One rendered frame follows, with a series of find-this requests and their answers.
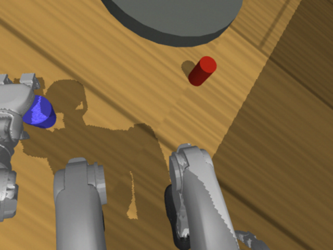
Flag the left robot hand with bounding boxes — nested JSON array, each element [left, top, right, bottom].
[[0, 73, 41, 140]]

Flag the right robot hand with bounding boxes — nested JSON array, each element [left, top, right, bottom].
[[235, 230, 270, 250]]

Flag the left robot arm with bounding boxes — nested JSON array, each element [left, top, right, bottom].
[[0, 109, 23, 222]]

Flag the right robot foot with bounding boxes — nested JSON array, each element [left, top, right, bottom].
[[164, 184, 190, 250]]

